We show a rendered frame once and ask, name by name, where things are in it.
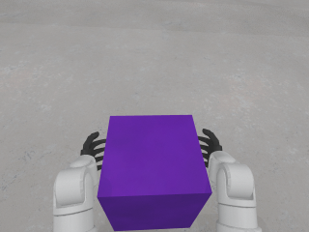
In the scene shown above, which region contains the carton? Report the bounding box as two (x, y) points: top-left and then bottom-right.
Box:
(97, 115), (212, 231)

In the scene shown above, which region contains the right robot forearm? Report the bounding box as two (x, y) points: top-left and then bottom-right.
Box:
(208, 151), (263, 232)

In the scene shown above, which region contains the left robot hand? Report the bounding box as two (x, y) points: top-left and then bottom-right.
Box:
(80, 131), (106, 171)

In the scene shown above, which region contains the left robot forearm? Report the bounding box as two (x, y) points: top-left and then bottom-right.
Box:
(53, 155), (98, 232)

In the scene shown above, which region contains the right robot hand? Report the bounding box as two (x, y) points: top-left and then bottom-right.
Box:
(198, 129), (223, 168)

